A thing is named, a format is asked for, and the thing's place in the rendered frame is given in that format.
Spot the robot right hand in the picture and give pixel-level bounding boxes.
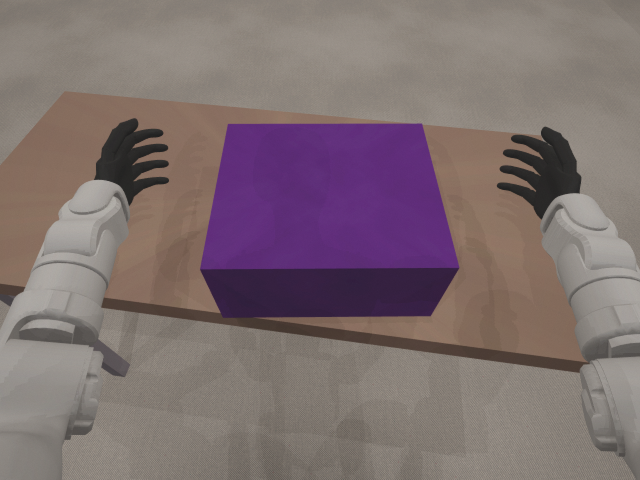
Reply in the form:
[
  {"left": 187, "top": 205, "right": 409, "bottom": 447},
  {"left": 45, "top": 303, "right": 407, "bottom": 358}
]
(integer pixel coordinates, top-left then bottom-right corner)
[{"left": 497, "top": 127, "right": 581, "bottom": 220}]

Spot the robot left hand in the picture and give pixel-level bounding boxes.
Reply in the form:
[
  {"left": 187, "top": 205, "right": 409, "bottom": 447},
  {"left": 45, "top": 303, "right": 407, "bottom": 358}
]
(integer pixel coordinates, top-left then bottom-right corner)
[{"left": 94, "top": 118, "right": 169, "bottom": 206}]

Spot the carton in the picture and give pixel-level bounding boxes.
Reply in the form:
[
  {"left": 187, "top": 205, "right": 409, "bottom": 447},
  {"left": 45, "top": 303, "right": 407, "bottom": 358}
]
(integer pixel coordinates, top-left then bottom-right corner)
[{"left": 200, "top": 124, "right": 459, "bottom": 318}]

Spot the right robot upper arm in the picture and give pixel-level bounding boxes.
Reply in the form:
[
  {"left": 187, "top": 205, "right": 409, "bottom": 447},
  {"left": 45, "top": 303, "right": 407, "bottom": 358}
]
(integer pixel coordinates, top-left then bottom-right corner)
[{"left": 580, "top": 356, "right": 640, "bottom": 480}]

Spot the left robot forearm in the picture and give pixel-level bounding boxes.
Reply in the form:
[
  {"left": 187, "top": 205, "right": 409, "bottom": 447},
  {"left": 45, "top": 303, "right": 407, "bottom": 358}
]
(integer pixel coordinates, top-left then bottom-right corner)
[{"left": 0, "top": 180, "right": 130, "bottom": 352}]

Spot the left robot upper arm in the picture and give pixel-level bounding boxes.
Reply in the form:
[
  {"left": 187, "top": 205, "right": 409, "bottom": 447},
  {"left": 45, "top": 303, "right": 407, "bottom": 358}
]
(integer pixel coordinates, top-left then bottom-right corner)
[{"left": 0, "top": 339, "right": 104, "bottom": 480}]

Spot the right robot forearm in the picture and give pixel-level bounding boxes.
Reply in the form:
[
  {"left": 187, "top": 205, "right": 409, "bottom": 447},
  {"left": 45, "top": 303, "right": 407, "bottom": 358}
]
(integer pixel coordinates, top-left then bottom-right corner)
[{"left": 540, "top": 193, "right": 640, "bottom": 363}]

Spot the table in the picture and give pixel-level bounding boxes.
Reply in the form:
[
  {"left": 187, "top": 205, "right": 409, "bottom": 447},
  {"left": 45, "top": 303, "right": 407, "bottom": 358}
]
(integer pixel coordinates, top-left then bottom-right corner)
[{"left": 0, "top": 91, "right": 590, "bottom": 377}]

